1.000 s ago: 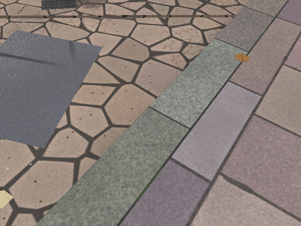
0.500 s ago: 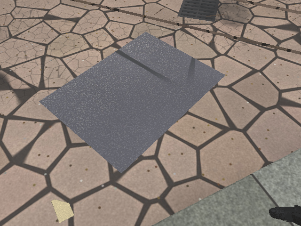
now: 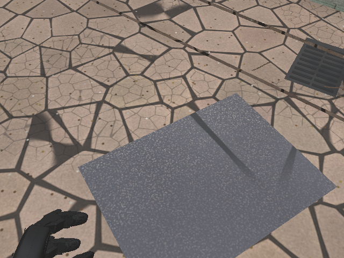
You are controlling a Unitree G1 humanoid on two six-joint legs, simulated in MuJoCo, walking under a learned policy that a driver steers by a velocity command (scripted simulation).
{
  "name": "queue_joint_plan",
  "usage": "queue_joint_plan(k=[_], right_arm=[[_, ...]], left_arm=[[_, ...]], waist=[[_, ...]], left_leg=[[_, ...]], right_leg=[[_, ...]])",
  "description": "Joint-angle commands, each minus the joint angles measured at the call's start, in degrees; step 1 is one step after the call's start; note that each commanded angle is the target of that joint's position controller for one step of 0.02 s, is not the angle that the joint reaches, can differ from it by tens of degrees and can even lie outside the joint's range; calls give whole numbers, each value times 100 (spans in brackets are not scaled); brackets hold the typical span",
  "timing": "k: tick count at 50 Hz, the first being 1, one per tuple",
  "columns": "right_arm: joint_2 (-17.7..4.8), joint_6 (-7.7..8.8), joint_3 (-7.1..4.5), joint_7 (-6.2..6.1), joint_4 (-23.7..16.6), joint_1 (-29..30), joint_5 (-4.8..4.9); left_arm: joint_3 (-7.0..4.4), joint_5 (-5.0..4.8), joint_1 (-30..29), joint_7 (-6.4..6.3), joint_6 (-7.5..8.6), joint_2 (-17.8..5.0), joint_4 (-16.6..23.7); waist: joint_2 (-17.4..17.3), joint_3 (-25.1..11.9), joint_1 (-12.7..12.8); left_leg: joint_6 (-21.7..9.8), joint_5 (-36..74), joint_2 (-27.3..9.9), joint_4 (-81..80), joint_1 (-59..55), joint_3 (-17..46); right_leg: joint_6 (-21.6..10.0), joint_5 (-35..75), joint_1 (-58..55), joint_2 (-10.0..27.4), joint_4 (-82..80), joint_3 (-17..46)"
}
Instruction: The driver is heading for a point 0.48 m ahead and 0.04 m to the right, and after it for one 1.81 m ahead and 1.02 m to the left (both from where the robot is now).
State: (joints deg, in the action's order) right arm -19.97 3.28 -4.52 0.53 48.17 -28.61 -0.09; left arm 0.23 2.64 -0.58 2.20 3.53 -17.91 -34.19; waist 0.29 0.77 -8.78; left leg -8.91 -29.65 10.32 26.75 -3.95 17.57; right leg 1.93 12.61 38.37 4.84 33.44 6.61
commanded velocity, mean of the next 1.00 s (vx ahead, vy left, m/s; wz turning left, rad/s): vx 0.49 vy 0.00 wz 0.35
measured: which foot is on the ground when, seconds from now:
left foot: down 0.00-0.10, up 0.12-0.46, down 0.48-1.00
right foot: up 0.00-0.08, down 0.10-0.48, up 0.50-0.86, down 0.88-1.00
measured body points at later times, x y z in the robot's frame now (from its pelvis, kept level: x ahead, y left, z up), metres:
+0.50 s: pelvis +0.43 -0.05 -0.08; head +0.47 -0.03 +0.36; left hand +0.24 +0.16 -0.21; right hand +0.74 -0.15 -0.15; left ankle +0.55 +0.04 -0.80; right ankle +0.25 -0.20 -0.76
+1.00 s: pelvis +0.61 -0.05 -0.07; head +0.63 -0.05 +0.38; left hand +0.67 +0.24 -0.18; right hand +0.77 -0.27 -0.20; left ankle +0.55 +0.04 -0.80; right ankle +0.69 -0.16 -0.80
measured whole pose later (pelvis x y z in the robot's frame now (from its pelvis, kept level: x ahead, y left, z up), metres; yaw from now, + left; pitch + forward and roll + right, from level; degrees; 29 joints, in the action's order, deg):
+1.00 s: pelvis +0.61 -0.05 -0.07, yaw +20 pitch +0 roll +0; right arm -14.3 1.3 -0.8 -0.6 53.4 -11.7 -0.4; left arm -1.2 0.6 5.5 -1.3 0.6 -13.9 -47.9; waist 0.4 1.3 -1.6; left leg -1.9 -17.9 4.1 29.2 11.6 3.7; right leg 0.9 -11.8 18.5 0.5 29.8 2.5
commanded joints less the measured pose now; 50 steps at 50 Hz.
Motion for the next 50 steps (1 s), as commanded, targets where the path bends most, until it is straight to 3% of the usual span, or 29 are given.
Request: queue_joint_plan(k=[1, 3, 4, 5, 6, 7, 8, 9, 10, 11, 12, 13, 16, 19, 20, 23, 24, 25, 26, 27, 29, 32, 36, 40, 43, 45, 46, 48, 50], right_arm=[[-904, 73, -219, -91, -328, 402, -99], [-1046, 34, -237, -147, -303, 651, -244], [-1126, -8, -260, -157, -300, 829, -187], [-539, 6, -146, -143, -310, 799, -49], [200, 60, 101, -196, -577, 836, -48], [278, 66, 171, -368, -689, -524, 200], [-75, 37, 165, -299, -470, -435, -4], [-429, -79, 128, -165, -384, 649, -197], [-573, -122, 58, 3, -526, 1363, -293], [-452, -116, 86, 137, -650, 1555, -250], [-202, -128, 149, 180, -693, 1874, -299], [65, -170, 253, 238, -845, 1885, -294], [124, -63, 384, 246, -936, 2314, -324], [453, 39, 614, 345, -893, 2616, -227], [282, 153, 472, 287, -1068, 2759, 164], [-351, 148, 193, 179, -682, 1447, 45], [-550, 77, 122, 111, -433, 748, -64], [-719, 40, 216, 40, -489, 880, -211], [-365, 33, 251, 61, -509, 673, -255], [-375, 47, 204, 65, -659, 1290, -114], [-47, 106, 286, 71, -720, 2055, 71], [32, 123, 289, 117, -613, 2308, -64], [-144, 18, 203, -3, -346, 2234, -87], [-115, -56, 212, -48, -85, 2066, -47], [-30, -69, 252, -61, 35, 2138, 39], [70, 9, 276, -44, 198, 1353, -82], [107, 5, 270, -67, 345, 911, -41], [-50, -136, 253, -133, 329, 1455, -33], [-68, -282, 235, -191, 349, 1626, -29]], left_arm=[[-163, -141, -387, -80, 110, -518, 427], [-353, -210, 1071, -222, 182, -950, -4], [-474, -263, 2345, -291, 187, -1117, -424], [-589, -72, 3199, -343, 201, -1356, -793], [-499, 151, 3860, -290, 181, -1275, -862], [-574, 190, 3539, -196, 111, -1486, -762], [-705, 43, 2745, -284, 78, -1473, -622], [-519, 79, 2056, -279, 62, -696, -482], [-411, 102, 1808, -254, 103, -430, -572], [-376, 129, 1948, -245, 212, -495, -793], [-310, 0, 2413, -218, 332, -214, -1204], [-313, -123, 2427, -173, 414, -281, -1438], [-225, -216, 2348, -107, 478, -94, -1586], [-198, -264, 2528, -136, 444, -287, -1737], [-413, -526, 2339, -356, 450, -1020, -1584], [-402, -490, 2119, -514, 299, -1014, -1683], [-349, -413, 2006, -481, 281, -874, -1571], [-149, -66, 2859, -375, 294, -162, -1518], [-147, -331, 3485, -258, 307, -315, -1774], [-226, -428, 3016, -246, 284, -632, -1610], [-303, -345, 2355, -360, 189, -627, -1478], [-293, -269, 2435, -429, -21, -197, -1437], [-271, -233, 1822, -496, -114, -81, -1254], [-296, -267, 1080, -496, -228, -195, -1096], [-308, -200, 946, -456, -200, -224, -1080], [-402, -118, 895, -471, -173, -784, -1021], [-407, -152, 783, -451, -216, -721, -1068], [-320, -215, 559, -354, -253, -285, -1059], [-315, -217, 484, -306, -231, -317, -1099]], waist=[[-548, 371, 345], [-374, -341, 1098], [-213, -809, 1758], [322, -1018, 1907], [1192, -1215, 1804], [2469, -2096, 903], [2018, -2321, 918], [664, -865, 1079], [85, -58, 1152], [167, 413, 1044], [242, 693, 1053], [651, 597, 736], [541, 529, 689], [441, 378, 720], [613, -21, 648], [524, -851, -192], [126, -1135, -424], [-1412, -1825, 350], [-797, -2815, 243], [-263, -2063, 373], [423, -800, 784], [-14, -527, 1182], [-445, -773, 1076], [-477, -630, 894], [-437, -470, 1066], [344, -653, 720], [891, -917, 551], [534, -676, 794], [344, -417, 843]], left_leg=[[-216, 2799, -935, 0, 1382, 1090], [-37, 3718, -633, 1893, 752, 973], [29, 3892, -543, 3435, 1015, 672], [166, 1476, -237, 5314, 2536, 369], [38, -1501, -247, 7176, 4459, 56], [153, -1127, -409, 8029, 5028, -617], [163, 23, -640, 7724, 5538, -1003], [241, 708, -989, 7182, 5484, -1164], [251, 1237, -1132, 6440, 5190, -1043], [316, 1469, -1236, 5678, 4917, -850], [289, 1556, -1277, 5364, 4762, -660], [373, 1633, -1212, 4799, 4603, -671], [472, 2232, -879, 2995, 4247, -1292], [404, 3110, -559, 1228, 2478, -2345], [457, 2986, -524, 1116, 2240, -1994], [22, 4305, -601, -12, 634, -1645], [-269, 5479, -1200, -218, -527, -1043], [-913, 9463, -2614, 906, -2017, 423], [-1704, 9334, -3330, 708, -2373, 1309], [-1630, 8487, -3077, 297, -1545, 922], [-1181, 7015, -2470, -357, 114, 291], [-933, 6770, -2142, -845, 1692, -321], [-566, 6631, -1688, -805, 2112, -1032], [-401, 5189, -1753, -785, 2030, -815], [-145, 3950, -1680, -426, 2024, -623], [376, 2382, -1146, 27, 2372, -792], [576, 1369, -910, -18, 2434, -1092], [756, 1481, -883, -95, 2095, -1253], [730, 1917, -921, -93, 2033, -1198]], right_leg=[[13, -143, -1781, -256, -688, -66], [-38, -23, -2889, -140, -1143, 55], [-50, 67, -4101, -64, -1346, -61], [-132, -517, -5671, 325, -693, 229], [402, 1195, -6876, 1196, 1185, 540], [270, 1841, -7086, 2310, 517, 2496], [-793, -3266, -6405, 2469, -1202, 4330], [-990, -5360, -4787, 1836, -1966, 3556], [-921, -4895, -3756, 1467, -2029, 2697], [-968, -3557, -3078, 1349, -1967, 2179], [-753, -2110, -2804, 1073, -1809, 1599], [-703, -1860, -2589, 951, -1985, 1221], [-701, 1967, -2839, 564, -1979, -168], [-525, 3081, -2335, 370, -1945, -800], [-545, 3845, -2772, 552, -1593, -584], [-240, 3840, -3246, 472, 229, -733], [-27, 1383, -2468, -14, 2062, -950], [79, -4872, -966, -775, 4254, -786], [-3, -5083, -591, -814, 4848, 506], [29, -4808, -413, -542, 4602, 307], [132, -4275, -324, -174, 3811, -129], [336, -3617, -1368, 2, 2793, -198], [377, -2452, -2039, -157, 1320, -436], [260, -2067, -2206, -225, 585, -327], [-6, -1577, -2734, -285, -656, -342], [-431, 1062, -3678, 496, -721, 283], [-877, 925, -3817, 654, -514, 345], [-781, -678, -3247, 309, -694, 252], [-586, -971, -3012, 61, -668, 82]])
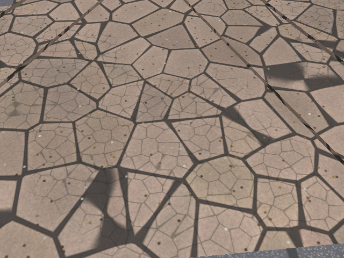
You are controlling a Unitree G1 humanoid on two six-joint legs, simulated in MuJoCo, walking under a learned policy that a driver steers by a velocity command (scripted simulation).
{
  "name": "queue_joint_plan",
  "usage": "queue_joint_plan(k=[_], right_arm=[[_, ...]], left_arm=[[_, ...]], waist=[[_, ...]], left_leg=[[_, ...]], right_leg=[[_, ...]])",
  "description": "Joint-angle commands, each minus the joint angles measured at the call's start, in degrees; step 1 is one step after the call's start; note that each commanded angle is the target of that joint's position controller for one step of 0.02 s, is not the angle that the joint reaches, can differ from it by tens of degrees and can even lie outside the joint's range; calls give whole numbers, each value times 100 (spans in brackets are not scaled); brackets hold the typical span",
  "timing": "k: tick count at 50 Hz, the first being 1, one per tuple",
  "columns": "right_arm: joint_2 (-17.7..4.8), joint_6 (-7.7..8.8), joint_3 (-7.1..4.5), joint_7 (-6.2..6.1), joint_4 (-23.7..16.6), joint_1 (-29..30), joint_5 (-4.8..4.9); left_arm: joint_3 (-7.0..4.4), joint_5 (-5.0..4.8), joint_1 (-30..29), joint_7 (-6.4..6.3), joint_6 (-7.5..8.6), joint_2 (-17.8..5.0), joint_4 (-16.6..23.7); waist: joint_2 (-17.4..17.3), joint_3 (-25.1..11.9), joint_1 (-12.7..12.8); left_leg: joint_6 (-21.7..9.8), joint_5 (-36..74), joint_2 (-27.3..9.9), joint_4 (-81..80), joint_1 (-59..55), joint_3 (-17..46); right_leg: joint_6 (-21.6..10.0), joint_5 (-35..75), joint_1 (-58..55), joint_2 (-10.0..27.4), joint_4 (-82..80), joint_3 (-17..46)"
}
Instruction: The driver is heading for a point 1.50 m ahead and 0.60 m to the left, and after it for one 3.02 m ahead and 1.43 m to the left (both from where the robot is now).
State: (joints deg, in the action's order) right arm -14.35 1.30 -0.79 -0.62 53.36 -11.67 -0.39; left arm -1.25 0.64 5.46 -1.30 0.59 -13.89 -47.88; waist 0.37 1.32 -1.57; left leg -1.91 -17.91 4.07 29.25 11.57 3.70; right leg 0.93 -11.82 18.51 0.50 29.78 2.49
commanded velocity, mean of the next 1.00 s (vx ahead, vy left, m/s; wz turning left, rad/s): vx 0.02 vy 0.00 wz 0.66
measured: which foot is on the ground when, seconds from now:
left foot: down 0.00-0.18, up 0.20-0.42, down 0.44-1.00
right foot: down 0.00-0.44, up 0.46-1.00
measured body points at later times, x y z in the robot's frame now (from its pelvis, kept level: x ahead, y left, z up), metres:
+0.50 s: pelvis -0.02 +0.03 -0.01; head +0.02 +0.08 +0.44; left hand +0.08 +0.34 -0.14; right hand +0.15 -0.24 -0.10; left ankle -0.03 +0.12 -0.74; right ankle +0.03 -0.13 -0.71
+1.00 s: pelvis +0.01 +0.04 +0.01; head +0.03 +0.07 +0.45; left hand -0.06 +0.37 -0.10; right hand +0.34 -0.07 -0.07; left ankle -0.03 +0.12 -0.73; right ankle +0.12 -0.04 -0.73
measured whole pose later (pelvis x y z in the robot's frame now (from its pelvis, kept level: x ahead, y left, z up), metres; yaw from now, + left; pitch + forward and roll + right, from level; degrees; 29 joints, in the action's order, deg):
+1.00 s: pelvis +0.01 +0.04 +0.01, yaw +42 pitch +2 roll -2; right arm -19.1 -3.4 -5.2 -2.6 36.3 -8.3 1.5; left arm -5.4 -1.0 3.9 -0.6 2.5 -19.1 -46.2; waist -0.1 2.4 -0.2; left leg -2.5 -11.7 11.8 28.6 15.7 24.0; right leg 3.3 -14.8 18.2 -5.2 29.7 8.6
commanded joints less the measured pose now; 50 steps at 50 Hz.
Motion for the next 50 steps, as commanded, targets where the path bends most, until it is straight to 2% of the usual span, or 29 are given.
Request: queue_joint_plan(k=[1, 5, 7, 8, 9, 10, 11, 12, 13, 14, 15, 17, 19, 21, 22, 23, 24, 25, 26, 27, 28, 30, 31, 34, 39, 47, 48, 49, 50], right_arm=[[-621, -122, -141, -89, -140, -109, -2], [-626, -140, -168, -128, 17, -129, 28], [-833, -164, -238, -136, -111, 121, 123], [-871, -184, -269, -140, -180, 196, 167], [-833, -209, -286, -139, -254, 235, 195], [-765, -243, -302, -134, -324, 253, 210], [-730, -298, -338, -126, -377, 266, 218], [-881, -355, -430, -128, -439, 339, 224], [-851, -427, -472, -136, -455, 264, 251], [-708, -510, -456, -154, -465, 112, 274], [-617, -558, -439, -163, -488, 102, 243], [-554, -563, -431, -93, -626, 155, 205], [-670, -541, -489, 28, -742, 120, 228], [-742, -550, -580, 119, -702, -271, 225], [-892, -549, -674, 103, -643, -510, 188], [-1502, -521, -843, -8, -756, -642, 169], [-2024, -359, -870, 2, -996, -616, -111], [-1877, -178, -859, 25, -1043, -465, -195], [-1753, -57, -838, -12, -1115, -160, -69], [-1569, -43, -802, -62, -1208, 215, 92], [-1374, -74, -739, -110, -1272, 389, 194], [-1172, -141, -667, -203, -1327, 248, 180], [-1152, -160, -660, -237, -1347, 158, 166], [-1220, -205, -676, -294, -1448, 34, 171], [-1341, -274, -708, -310, -1678, 85, 152], [-1438, -406, -726, -232, -2063, 346, 163], [-1394, -415, -703, -219, -2122, 455, 182], [-1314, -418, -657, -206, -2158, 541, 197], [-1180, -411, -585, -181, -2108, 455, 214]], left_arm=[[-176, -14, -87, 52, 91, -751, 213], [-169, -44, -57, 52, 130, -692, 34], [-294, -74, -47, -38, 85, -1008, 34], [-348, -68, 93, -97, 48, -1114, 4], [-391, -58, 307, -150, 4, -1181, -47], [-417, -49, 510, -200, -45, -1215, -94], [-413, -30, 490, -254, -76, -1177, -68], [-379, 22, 447, -299, -76, -1091, 12], [-355, 21, 92, -332, -67, -1025, 121], [-362, -35, -406, -336, -59, -1004, 212], [-384, -44, -643, -321, -47, -1036, 245], [-437, -19, -722, -286, -80, -1147, 201], [-475, -68, -568, -264, -109, -1213, 139], [-478, -154, -599, -242, -141, -1198, 120], [-447, -171, -389, -204, -166, -994, 33], [-388, -9, -234, -147, -211, -735, 68], [-345, 92, -1009, -165, -171, -608, 594], [-397, 30, -1241, -182, -133, -783, 648], [-448, -73, -1141, -194, -89, -921, 607], [-512, -67, -917, -240, -68, -1043, 438], [-548, -22, -832, -271, -54, -1118, 373], [-547, -34, -791, -200, 7, -985, 378], [-533, -60, -775, -168, 30, -910, 387], [-506, -88, -820, -129, 57, -818, 447], [-492, -99, -852, -89, 106, -871, 516], [-527, -134, -513, 38, 268, -1049, 581], [-553, -156, -227, 72, 279, -1122, 521], [-565, -192, -67, 99, 282, -1108, 476], [-568, -220, 71, 108, 276, -1020, 438]], waist=[[337, -463, 96], [219, -541, 107], [197, -508, 192], [250, -570, 251], [408, -665, 314], [670, -743, 369], [1099, -739, 412], [956, -662, 446], [600, -503, 240], [546, -259, -4], [595, -162, -50], [742, -286, -22], [811, -551, 31], [669, -681, -178], [216, -582, -212], [-1365, -205, -140], [-1996, -346, -226], [-1158, -528, -248], [-938, -373, -49], [-634, -305, 135], [-628, -328, 176], [-671, -537, 178], [-634, -593, 164], [-652, -535, 120], [-835, -449, 68], [-980, -660, 44], [-941, -876, 128], [-910, -881, 185], [-679, -834, 261]], left_leg=[[18, 888, -332, -342, 356, 220], [16, 1410, -402, -249, 51, 258], [-35, 1629, -346, 23, 440, 359], [-24, 1566, -294, 267, 624, 376], [41, 1297, -223, 636, 862, 329], [145, 596, -125, 1158, 1142, 195], [261, -1305, -35, 2220, 1504, -28], [396, -2086, -239, 3558, 1815, -20], [430, -1904, -515, 3896, 1822, 130], [432, -1564, -768, 3446, 1687, 152], [450, -1255, -815, 2998, 1495, -47], [451, -856, -828, 2204, 922, -351], [371, -383, -733, 1484, 578, -595], [134, 385, -536, 545, -13, -889], [-128, 705, -414, -3, -423, -614], [-730, 2358, -1407, -859, -874, 1184], [-1878, 3059, -2432, -1240, -661, 3280], [-1931, 2025, -2374, -1413, -656, 3167], [-1565, 1437, -2035, -1448, -613, 2736], [-1195, 1122, -1784, -1343, -617, 2379], [-1015, 1173, -1671, -1270, -591, 2208], [-959, 1526, -1432, -1200, -586, 2042], [-966, 1666, -1371, -1156, -671, 2026], [-985, 1579, -1257, -1098, -784, 2236], [-941, 1244, -1102, -1005, -688, 2793], [-819, 2358, -856, -583, -623, 3520], [-770, 1522, -791, -617, -496, 3479], [-701, 428, -621, -615, -90, 3376], [-594, -1048, -372, -460, 523, 3153]], right_leg=[[-461, 1562, -975, 460, -295, 460], [-488, 2161, -1040, 384, -175, 387], [-594, 2399, -1342, 476, -70, 361], [-730, 2623, -1502, 646, -79, 456], [-937, 2845, -1704, 953, -186, 708], [-1229, 3098, -1869, 1420, -416, 1085], [-1653, 3416, -1883, 2076, -727, 1570], [-1960, 3434, -1668, 2548, -1013, 1810], [-1842, 2847, -1296, 2451, -1137, 1477], [-1480, 2004, -924, 2129, -1251, 949], [-1238, 1623, -707, 1866, -1313, 523], [-1080, 1692, -533, 1620, -1237, -112], [-1052, 1767, -801, 1665, -1015, -359], [-784, 1220, -695, 1658, -506, -638], [-446, 306, -291, 1359, 222, -892], [165, -1612, 1064, 647, 1805, -1395], [348, -2851, 2109, -242, 3224, -479], [208, -2616, 2264, -136, 3739, 171], [62, -2013, 2283, -47, 3648, 364], [37, -1512, 2257, 63, 3493, 400], [56, -1221, 2165, 82, 3336, 425], [121, -826, 1848, -105, 3321, 410], [152, -710, 1824, -188, 3210, 427], [259, -605, 1861, -366, 2653, 526], [383, -598, 1623, -518, 1760, 705], [303, -639, 503, -594, 429, 805], [250, -498, 77, -498, 95, 741], [193, -185, -493, -416, -320, 581], [99, 233, -1244, -295, -763, 453]])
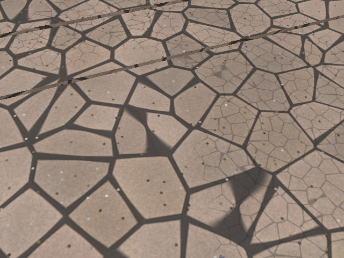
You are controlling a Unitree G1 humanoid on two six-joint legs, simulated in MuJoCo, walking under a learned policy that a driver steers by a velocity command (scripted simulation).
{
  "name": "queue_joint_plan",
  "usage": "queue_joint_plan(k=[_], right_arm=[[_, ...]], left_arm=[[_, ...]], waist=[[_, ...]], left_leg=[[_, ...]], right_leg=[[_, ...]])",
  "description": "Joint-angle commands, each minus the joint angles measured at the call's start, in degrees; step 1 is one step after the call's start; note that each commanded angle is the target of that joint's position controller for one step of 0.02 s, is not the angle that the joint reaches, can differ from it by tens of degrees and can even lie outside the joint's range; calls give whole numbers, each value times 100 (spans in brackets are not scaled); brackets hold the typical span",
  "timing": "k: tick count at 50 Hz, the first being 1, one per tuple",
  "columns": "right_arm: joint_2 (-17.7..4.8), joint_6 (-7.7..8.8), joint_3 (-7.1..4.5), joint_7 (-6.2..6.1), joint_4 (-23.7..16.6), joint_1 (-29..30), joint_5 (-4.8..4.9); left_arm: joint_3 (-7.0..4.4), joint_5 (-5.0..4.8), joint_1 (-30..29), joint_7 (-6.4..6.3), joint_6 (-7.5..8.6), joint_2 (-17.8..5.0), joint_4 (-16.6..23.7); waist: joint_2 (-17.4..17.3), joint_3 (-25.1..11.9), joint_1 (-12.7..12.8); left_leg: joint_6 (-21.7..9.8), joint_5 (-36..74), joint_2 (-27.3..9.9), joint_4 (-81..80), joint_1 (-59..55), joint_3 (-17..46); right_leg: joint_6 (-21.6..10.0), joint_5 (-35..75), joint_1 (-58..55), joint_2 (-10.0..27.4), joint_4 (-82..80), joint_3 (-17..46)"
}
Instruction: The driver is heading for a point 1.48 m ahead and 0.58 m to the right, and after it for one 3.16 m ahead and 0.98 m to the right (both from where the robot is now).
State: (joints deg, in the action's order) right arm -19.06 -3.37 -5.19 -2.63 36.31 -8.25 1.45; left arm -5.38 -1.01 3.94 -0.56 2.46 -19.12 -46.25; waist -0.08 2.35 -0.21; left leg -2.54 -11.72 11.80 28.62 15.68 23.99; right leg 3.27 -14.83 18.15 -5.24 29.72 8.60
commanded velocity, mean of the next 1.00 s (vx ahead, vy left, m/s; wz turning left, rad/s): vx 0.81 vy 0.00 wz -0.55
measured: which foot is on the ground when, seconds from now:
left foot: down 0.00-0.02, up 0.04-0.34, down 0.36-0.80, up 0.82-1.00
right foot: up 0.00-0.00, down 0.02-0.36, up 0.38-0.78, down 0.80-1.00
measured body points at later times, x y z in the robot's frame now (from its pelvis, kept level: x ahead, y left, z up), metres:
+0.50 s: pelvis +0.17 +0.02 +0.00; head +0.19 +0.03 +0.45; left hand +0.28 +0.30 -0.12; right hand +0.26 -0.26 -0.10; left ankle +0.13 +0.14 -0.74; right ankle +0.10 -0.09 -0.66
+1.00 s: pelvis +0.52 -0.16 -0.02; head +0.55 -0.16 +0.43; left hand +0.72 +0.06 -0.14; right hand +0.51 -0.45 -0.10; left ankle +0.64 -0.01 -0.65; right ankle +0.48 -0.15 -0.74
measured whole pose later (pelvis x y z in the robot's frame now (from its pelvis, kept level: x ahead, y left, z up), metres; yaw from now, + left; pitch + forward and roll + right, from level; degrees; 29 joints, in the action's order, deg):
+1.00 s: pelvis +0.52 -0.16 -0.02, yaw -37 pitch +1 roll -2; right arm -14.0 3.9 1.0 0.4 36.4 -10.1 -4.3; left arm -3.4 0.8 22.1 0.7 0.9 -19.0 -44.8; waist -0.1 2.6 0.6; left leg 2.9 -20.8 -7.7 70.7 35.5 5.3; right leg -10.9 -16.8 11.4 -13.3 28.2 1.8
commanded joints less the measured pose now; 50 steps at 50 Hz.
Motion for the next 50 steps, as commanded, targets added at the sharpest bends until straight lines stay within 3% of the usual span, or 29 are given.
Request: queue_joint_plan(k=[1, 2, 3, 5, 8, 9, 11, 13, 15, 17, 18, 19, 20, 21, 23, 26, 30, 34, 36, 37, 39, 40, 41, 42, 43, 44, 45, 47, 50], right_arm=[[-460, 84, -37, 68, -269, -260, -19], [-41, 153, 123, 94, -276, -317, -69], [-133, 319, 125, 83, -615, 18, 50], [-687, 520, 49, 113, -406, 67, -100], [-466, 795, 94, 199, -452, 389, -240], [-438, 626, 174, 465, -418, 507, -753], [-69, 554, 289, 615, -562, 622, -563], [-22, 562, 324, 600, -601, 668, -378], [-104, 627, 298, 442, -535, 500, -271], [-362, 745, 199, 206, -233, -324, -273], [-774, 804, 77, 96, -77, -1168, -338], [-1472, 795, -77, 31, -49, -1772, -511], [-1468, 729, -140, 39, 25, -1406, -523], [-869, 749, 26, 90, -68, -1067, -504], [-412, 794, 182, 141, -21, -880, -456], [-373, 895, 189, 170, 269, -1247, -356], [-212, 1029, 218, 221, 537, -1327, -367], [-347, 1055, 186, 183, 823, -1462, -373], [-621, 1023, 142, 150, 927, -1632, -371], [-828, 955, 92, 118, 946, -1695, -376], [-1214, 751, -25, 93, 813, -1391, -423], [-1149, 731, -11, 131, 726, -1251, -443], [-356, 785, 156, 282, 541, -1249, -415], [-454, 954, 216, 299, -137, -1164, -341], [-684, 1067, 203, 308, -246, -466, -384], [-553, 1122, 271, 293, -239, -523, -342], [-479, 1084, 316, 272, -216, -476, -426], [-408, 821, 360, 277, -93, -897, -613], [-293, 619, 416, 304, -382, -166, -614]], left_arm=[[-160, -18, 486, 14, 70, -535, 282], [-137, 96, 1029, -11, 71, -737, 298], [-210, 339, 958, 68, 200, -1194, 261], [-48, 133, 600, 42, 287, -648, 390], [29, -13, 1169, 30, 244, -755, 375], [-82, 292, 1365, 146, 92, -977, 162], [-150, 218, 1521, 190, -6, -1000, 176], [-174, 200, 1485, 208, -69, -954, 225], [-191, 218, 1478, 209, -116, -904, 270], [-151, 166, 1382, 182, -86, -656, 329], [-83, 106, 1168, 195, 19, -382, 464], [99, -80, 1059, 184, 120, 224, 844], [114, 12, 923, 147, 55, -61, 960], [55, 128, 677, 185, -14, -276, 900], [20, 262, 889, 373, -95, -277, 760], [66, 309, 569, 546, -231, -142, 916], [146, 289, -128, 638, -295, -115, 1267], [315, 298, -920, 751, -287, -42, 1571], [358, 257, -860, 698, -284, -17, 1577], [322, 246, -521, 641, -281, -131, 1503], [102, 203, 1419, 501, -230, -585, 1006], [-94, 238, 2531, 371, -208, -924, 603], [-295, 139, 2009, 219, -323, -1466, 600], [-367, 278, 1779, 253, -381, -1985, 946], [-345, 237, 1970, 187, -385, -1704, 905], [-273, 223, 1922, 120, -326, -1420, 708], [-202, 233, 1749, 83, -221, -1185, 653], [-67, 217, 1347, 46, -70, -937, 728], [-15, 129, 1458, 97, 109, -826, 669]], waist=[[-33, -1070, 144], [683, -1056, 279], [1428, -286, 137], [866, 348, 56], [582, 244, 282], [89, 172, 281], [785, 199, 350], [1104, 174, 294], [1044, 55, 157], [540, -235, -290], [8, -701, -775], [-1480, -1423, -1006], [-1231, -1201, -739], [-577, -655, -618], [-581, -384, -345], [-681, 22, -311], [-590, 459, -151], [-316, 834, -200], [-387, 504, -70], [-564, 179, 170], [-825, -917, 1165], [-513, -1405, 1610], [1183, -1171, 940], [1200, -2151, 719], [172, -1830, 964], [-131, -833, 595], [-464, -398, 298], [-343, -86, -209], [-318, 366, -178]], left_leg=[[-326, -2895, -768, 501, 894, 601], [-108, -2867, -129, 1973, 1736, -491], [-75, -2112, -341, 2729, 2739, -708], [181, -1159, -1003, 3158, 2788, -1162], [397, -315, -1274, 2902, 2450, -1871], [429, -250, -1124, 2537, 1998, -2202], [509, -527, -1005, 1707, 1435, -2453], [569, -809, -856, 828, 684, -2538], [529, -528, -779, 34, -204, -2489], [327, 28, -987, -667, -2036, -2362], [149, -711, -1837, -780, -3304, -1558], [-212, -3009, -3536, -1519, -4149, 718], [-536, -3648, -3951, -1635, -3188, 1548], [-478, -3242, -3554, -1566, -2665, 910], [-286, -2145, -2990, -1775, -2090, -416], [-231, -1064, -2722, -2049, -1936, -1440], [-215, 112, -2662, -2318, -1659, -2500], [-50, 1813, -2440, -2495, -1391, -3623], [46, 5306, -2441, -1787, -1699, -3949], [74, 6806, -2539, -1114, -2008, -3972], [-55, 7701, -2800, 1385, -1674, -3819], [23, 6077, -2608, 3232, -525, -3763], [311, -701, -1335, 5622, 1868, -3668], [397, -1387, -902, 6902, 3298, -2462], [331, -795, -1291, 6611, 3610, -1838], [317, -605, -1528, 5967, 3489, -1894], [336, -642, -1782, 5328, 3066, -1895], [470, -953, -1919, 4778, 2344, -1914], [691, -823, -2014, 3527, 2134, -2220]], right_leg=[[-398, -178, -2085, 868, -887, 358], [-852, -1904, -2461, 1858, -1374, 1678], [-1539, -3411, -1746, 2481, -2109, 3549], [-1574, -3044, -1118, 2345, -2235, 3004], [-1432, -2035, -965, 1708, -2297, 2183], [-1330, -1776, -543, 1307, -2223, 1741], [-1325, -1336, -245, 1007, -2171, 1445], [-1352, -1183, 89, 927, -2086, 1395], [-1359, -1042, 304, 1008, -1812, 1562], [-1155, -880, 1118, 751, -997, 1413], [-939, -1032, 1917, 387, 282, 933], [-735, -1704, 2968, -135, 2162, 18], [-752, -1236, 3336, 437, 3132, -305], [-771, -756, 3383, 675, 3529, -306], [-664, -316, 3110, 890, 3638, -461], [-616, 175, 3485, 1029, 4044, -605], [-599, 808, 3694, 1117, 3776, -662], [-934, 1095, 2717, 955, 2196, -1562], [-1250, 836, 1705, 439, 1667, -2100], [-1370, 535, 1283, 185, 1615, -2206], [-1669, -199, -817, -201, 1559, -1968], [-1820, -246, -2580, -194, 993, -1403], [-2073, -1178, -3775, 863, 328, 604], [-2980, -1554, -4577, 1964, -834, 3698], [-2811, -1545, -4266, 1956, -1303, 3689], [-2623, -1054, -3157, 1882, -1518, 3302], [-2436, -486, -2210, 1603, -1532, 2727], [-2382, 126, -930, 1134, -1597, 1950], [-2356, 387, 160, 719, -1991, 1470]])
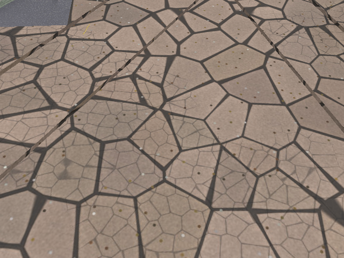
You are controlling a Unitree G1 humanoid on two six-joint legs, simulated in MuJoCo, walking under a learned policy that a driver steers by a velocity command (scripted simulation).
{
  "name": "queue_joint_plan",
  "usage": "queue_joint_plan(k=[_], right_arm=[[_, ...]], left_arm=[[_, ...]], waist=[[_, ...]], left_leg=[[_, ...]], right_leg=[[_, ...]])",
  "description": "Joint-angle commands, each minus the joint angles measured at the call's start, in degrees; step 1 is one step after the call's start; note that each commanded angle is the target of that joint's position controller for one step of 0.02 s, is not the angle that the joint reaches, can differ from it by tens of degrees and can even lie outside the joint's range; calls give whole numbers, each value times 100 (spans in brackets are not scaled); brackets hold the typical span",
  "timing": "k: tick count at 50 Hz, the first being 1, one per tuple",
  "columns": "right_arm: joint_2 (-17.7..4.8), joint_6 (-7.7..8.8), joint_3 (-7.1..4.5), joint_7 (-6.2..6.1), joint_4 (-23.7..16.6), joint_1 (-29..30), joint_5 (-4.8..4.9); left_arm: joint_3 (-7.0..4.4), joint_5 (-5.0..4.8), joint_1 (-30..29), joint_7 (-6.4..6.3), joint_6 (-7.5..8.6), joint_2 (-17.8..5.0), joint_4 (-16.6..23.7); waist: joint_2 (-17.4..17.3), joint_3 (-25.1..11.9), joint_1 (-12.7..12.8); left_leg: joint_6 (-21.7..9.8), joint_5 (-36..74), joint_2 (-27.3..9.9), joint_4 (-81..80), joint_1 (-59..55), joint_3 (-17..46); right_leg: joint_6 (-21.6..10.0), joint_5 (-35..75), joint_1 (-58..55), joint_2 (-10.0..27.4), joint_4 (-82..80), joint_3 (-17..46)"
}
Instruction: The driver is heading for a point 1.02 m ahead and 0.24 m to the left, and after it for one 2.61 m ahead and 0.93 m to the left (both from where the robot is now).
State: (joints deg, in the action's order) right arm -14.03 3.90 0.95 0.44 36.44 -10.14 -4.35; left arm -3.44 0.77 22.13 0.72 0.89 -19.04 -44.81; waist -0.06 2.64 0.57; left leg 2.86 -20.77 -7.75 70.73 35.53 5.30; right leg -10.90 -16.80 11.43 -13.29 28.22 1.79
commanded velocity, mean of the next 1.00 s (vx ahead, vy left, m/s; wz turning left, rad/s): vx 1.00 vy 0.00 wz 0.22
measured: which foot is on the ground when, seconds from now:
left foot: up 0.00-0.20, down 0.22-0.62, up 0.64-1.00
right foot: down 0.00-0.24, up 0.26-0.60, down 0.62-1.00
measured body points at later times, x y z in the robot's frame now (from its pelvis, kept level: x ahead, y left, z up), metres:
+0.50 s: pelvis +0.46 +0.02 +0.01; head +0.49 +0.01 +0.46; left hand +0.76 +0.19 -0.03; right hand +0.32 -0.24 -0.11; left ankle +0.40 +0.14 -0.73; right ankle +0.56 -0.13 -0.68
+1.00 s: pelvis +0.92 -0.01 -0.02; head +0.95 +0.01 +0.43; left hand +0.77 +0.25 -0.14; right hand +1.25 -0.16 -0.06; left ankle +1.09 +0.10 -0.69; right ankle +0.70 -0.16 -0.72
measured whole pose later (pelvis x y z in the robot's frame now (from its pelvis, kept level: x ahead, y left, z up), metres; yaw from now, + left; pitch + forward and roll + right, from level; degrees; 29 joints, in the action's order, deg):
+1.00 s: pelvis +0.92 -0.01 -0.02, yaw +17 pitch +2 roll -2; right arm -19.6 0.6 -2.0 5.6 34.7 3.6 -1.6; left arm -2.4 1.5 29.8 -1.0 5.2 -17.5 -51.2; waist -1.8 2.4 4.4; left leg -8.8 -2.9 -0.1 43.6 42.0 -8.4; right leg 3.0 -26.2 -14.2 0.2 15.2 -16.5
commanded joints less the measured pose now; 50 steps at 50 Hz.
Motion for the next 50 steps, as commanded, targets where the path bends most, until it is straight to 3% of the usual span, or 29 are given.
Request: queue_joint_plan(k=[1, 4, 7, 9, 10, 11, 12, 13, 14, 15, 16, 18, 20, 23, 26, 28, 30, 31, 32, 33, 34, 35, 37, 38, 41, 45, 47, 49, 50], right_arm=[[-720, -101, -155, 33, -596, 485, 13], [-544, -54, -54, 124, -746, 1095, 166], [-706, -17, -87, 93, -791, 1244, 247], [-1024, -5, -223, 11, -546, 510, 243], [-1253, 16, -347, -59, -307, -323, 256], [-1383, 26, -455, -168, 18, -1481, 261], [-1715, 45, -585, -294, 260, -2588, 154], [-2200, 45, -701, -210, 327, -2132, 67], [-1619, 9, -664, -67, 181, -1415, 155], [-1218, 27, -598, -16, 191, -1108, 240], [-1029, 34, -565, 16, 353, -1125, 241], [-855, 82, -478, 23, 719, -1381, 256], [-862, 139, -478, 20, 922, -1641, 344], [-1104, 158, -585, -28, 839, -1328, 337], [-1408, 186, -703, 86, 814, -1289, 441], [-1421, 179, -710, 113, 903, -1500, 490], [-1553, 153, -746, 112, 981, -1620, 483], [-1418, 189, -718, 115, 907, -1479, 499], [-533, 215, -525, 54, 718, -1598, 523], [-607, 131, -476, 36, 481, -1830, 609], [-814, 16, -506, 15, 548, -1368, 459], [-807, -43, -505, 74, 540, -989, 362], [-634, -183, -501, 208, 537, -749, 290], [-509, -267, -470, 257, 456, -655, 270], [-372, -395, -397, 363, 54, 89, 235], [-402, -354, -252, 554, -360, 958, 275], [-436, -347, -215, 593, -405, 1171, 277], [-682, -342, -283, 532, -220, 607, 283], [-902, -331, -373, 478, -12, -164, 278]], left_arm=[[-211, -38, -318, -35, 295, -841, 509], [-270, -73, -104, 1, 313, -917, 405], [-324, -145, 65, -33, 318, -1063, 283], [-347, -101, 32, -84, 331, -1240, 218], [-344, -21, -8, -74, 346, -1348, 157], [-306, 57, -233, -59, 375, -1234, 136], [-151, 154, -327, -85, 445, -625, 212], [35, -163, 555, 23, 478, 43, 503], [86, 49, 229, -24, 431, -328, 356], [65, 111, -395, 21, 402, -471, 416], [88, 187, -828, 52, 406, -490, 545], [173, 357, -1295, 119, 348, -309, 866], [270, 417, -1512, 146, 310, -191, 1073], [441, 304, -2282, 262, 369, -146, 1499], [449, 128, -2384, 289, 371, -183, 1480], [346, 141, -2235, 171, 369, -388, 1406], [168, 229, -1106, -3, 398, -630, 1045], [27, 309, -139, -129, 435, -903, 906], [-102, 454, 655, -234, 441, -1302, 830], [-156, 359, 313, -236, 351, -1459, 886], [-84, 285, -267, -227, 334, -901, 917], [-3, 235, -468, -187, 365, -493, 880], [59, 229, -449, -163, 439, -230, 668], [61, 161, -360, -146, 498, -189, 528], [90, 41, -139, -73, 622, -5, 231], [59, 50, -387, -117, 674, -187, 69], [16, 53, -131, -150, 675, -466, -29], [-83, 60, 13, -227, 573, -880, -12], [-135, 91, -137, -263, 472, -1070, 48]], waist=[[-223, 513, -158], [81, 349, 163], [226, 19, 288], [240, -573, -43], [262, -1062, -487], [201, -1453, -1154], [-464, -1932, -1488], [-2829, -2487, -509], [-1404, -1627, -510], [-503, -1034, -504], [-12, -604, -446], [-242, -163, -198], [-383, 17, -73], [-371, 291, 2], [-402, 130, -38], [-274, -67, -6], [-10, -854, 522], [134, -1379, 1015], [1230, -2090, 1006], [1770, -2252, 637], [1001, -1223, 474], [531, -646, 434], [425, -169, 188], [630, -43, 87], [494, 100, -21], [277, 397, -177], [185, 391, -170], [473, -102, -540], [571, -541, -998]], left_leg=[[195, 590, 2, -1245, 87, -470], [102, 2248, 362, -2805, -656, -601], [-83, 2552, 640, -3623, -1234, -525], [-222, 2015, 950, -3889, -2145, -573], [-348, 1586, 1010, -3804, -2853, -691], [-469, 1354, 817, -3890, -3919, -758], [-645, -542, -108, -3783, -5027, 347], [-1516, -1356, -1482, -5292, -5780, 4380], [-1717, -2038, -1226, -5552, -5264, 4720], [-1786, -1706, -1028, -5466, -4588, 3773], [-1721, -1000, -785, -5523, -3927, 3190], [-1631, -165, -327, -5609, -3202, 2511], [-1724, 330, -178, -5813, -2945, 2303], [-1683, 707, 93, -6391, -1805, 1713], [-1492, 1702, 128, -6696, -1067, 1441], [-1301, 2705, 88, -6064, -1725, 1355], [-1051, 4084, 491, -3990, -1909, 961], [-918, 3338, 780, -2380, -1064, 770], [-891, -460, 1170, -459, 76, 378], [-913, -535, 1159, 576, 854, 94], [-925, 73, 715, 807, 1251, -11], [-888, 377, 529, 609, 1236, -102], [-785, 479, 295, 319, 967, -94], [-749, 491, 191, 209, 970, -113], [-754, 837, 114, 55, 1397, -302], [-904, 2055, 328, -1798, 474, -1002], [-1101, 2242, 757, -2554, -407, -1552], [-1276, 1874, 1195, -2709, -1225, -1743], [-1408, 1620, 1343, -2723, -2078, -1633]], right_leg=[[-863, 841, 1066, 1401, -1947, 2072], [-467, 2239, 933, 1171, -1807, 1864], [-206, 3518, 74, 1391, -1444, 2059], [42, 5092, -627, 1454, -557, 2023], [132, 5724, -876, 1555, 412, 1913], [216, 5456, -517, 1413, 1793, 1618], [274, 3197, 434, 1062, 3963, 1195], [612, -773, 2104, 71, 5476, 745], [448, -529, 2900, 615, 5570, 823], [465, -143, 2987, 882, 5369, 788], [485, -75, 2904, 1081, 4981, 642], [628, -287, 2859, 1368, 4313, 489], [830, -530, 3012, 1560, 3693, 386], [1110, 481, 2215, 1680, 1896, 98], [1138, 1543, 341, 1340, 992, -274], [1071, 1502, 54, 1289, 593, -229], [932, 854, -1303, 1126, 351, -319], [791, 29, -2503, 1867, 318, 361], [576, -2259, -3587, 3597, -245, 2515], [201, -3401, -3222, 4173, -1407, 4856], [151, -3346, -2474, 3872, -1448, 4155], [188, -2216, -1856, 3571, -1375, 3077], [371, -512, -1099, 3109, -1537, 1667], [422, 49, -943, 3076, -1601, 1259], [542, 1891, -1041, 2958, -1756, 166], [820, 2947, -489, 2414, -2194, -1320], [922, 5046, -580, 2383, -1959, -1672], [1013, 7342, -1113, 2547, -859, -1692], [998, 7852, -1089, 2677, 220, -1631]])
Keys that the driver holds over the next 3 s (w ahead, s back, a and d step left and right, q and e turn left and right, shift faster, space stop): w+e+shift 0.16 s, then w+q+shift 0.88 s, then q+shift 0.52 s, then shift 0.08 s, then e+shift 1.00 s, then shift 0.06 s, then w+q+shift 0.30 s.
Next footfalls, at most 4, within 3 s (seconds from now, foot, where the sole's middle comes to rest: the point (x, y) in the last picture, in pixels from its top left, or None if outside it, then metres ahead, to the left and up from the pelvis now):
0.22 left None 0.44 0.13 -0.76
0.62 right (214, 193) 0.74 -0.16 -0.76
1.04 left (159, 120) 1.13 0.09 -0.76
1.42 right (151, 72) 1.49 0.14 -0.76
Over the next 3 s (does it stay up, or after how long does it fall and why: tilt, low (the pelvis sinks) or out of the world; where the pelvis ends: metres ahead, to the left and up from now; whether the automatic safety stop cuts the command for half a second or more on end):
stays up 1.41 0.09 0.01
